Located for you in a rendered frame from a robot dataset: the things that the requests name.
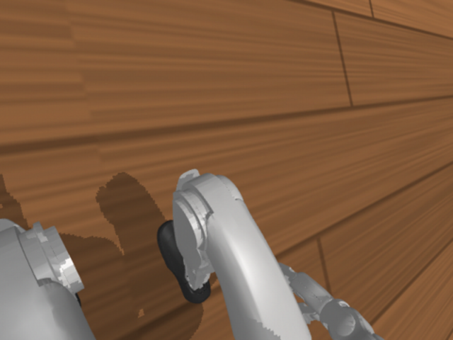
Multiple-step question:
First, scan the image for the right robot foot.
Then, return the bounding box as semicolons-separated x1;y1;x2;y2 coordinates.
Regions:
157;220;211;304

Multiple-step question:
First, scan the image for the right robot hand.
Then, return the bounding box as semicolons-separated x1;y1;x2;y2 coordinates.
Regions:
279;262;335;324

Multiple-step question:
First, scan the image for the right robot arm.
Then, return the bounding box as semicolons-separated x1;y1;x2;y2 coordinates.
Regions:
319;299;384;340

